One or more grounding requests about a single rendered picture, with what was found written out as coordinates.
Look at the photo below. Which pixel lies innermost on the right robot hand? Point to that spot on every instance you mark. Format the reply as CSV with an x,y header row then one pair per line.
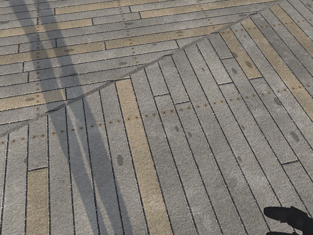
x,y
293,217

